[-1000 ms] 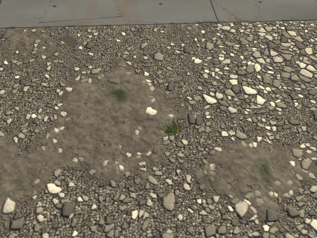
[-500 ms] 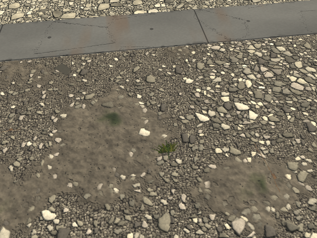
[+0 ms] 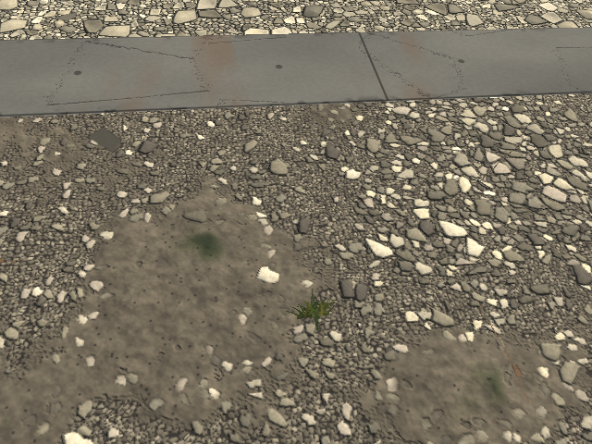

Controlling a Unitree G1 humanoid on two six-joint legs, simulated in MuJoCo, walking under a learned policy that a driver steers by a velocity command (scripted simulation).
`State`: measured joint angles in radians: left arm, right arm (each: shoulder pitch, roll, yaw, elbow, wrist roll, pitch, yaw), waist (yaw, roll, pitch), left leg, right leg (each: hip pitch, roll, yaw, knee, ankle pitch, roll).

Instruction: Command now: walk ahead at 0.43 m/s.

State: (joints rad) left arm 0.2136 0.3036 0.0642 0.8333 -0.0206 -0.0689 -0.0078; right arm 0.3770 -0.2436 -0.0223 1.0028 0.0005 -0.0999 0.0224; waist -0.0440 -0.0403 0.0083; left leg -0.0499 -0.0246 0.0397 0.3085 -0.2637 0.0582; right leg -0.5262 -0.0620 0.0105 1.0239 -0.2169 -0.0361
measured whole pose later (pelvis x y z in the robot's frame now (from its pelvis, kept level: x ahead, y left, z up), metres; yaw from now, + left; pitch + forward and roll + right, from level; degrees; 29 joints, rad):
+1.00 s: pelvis +0.57 +0.04 +0.00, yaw +0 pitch +1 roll +0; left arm 0.23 0.30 0.05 0.90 -0.02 -0.08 0.00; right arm 0.25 -0.26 -0.04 0.87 -0.01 -0.09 0.03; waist -0.02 -0.04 0.03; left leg -0.25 -0.04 0.06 0.38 -0.15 0.06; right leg -0.51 -0.08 0.02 1.11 -0.30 -0.04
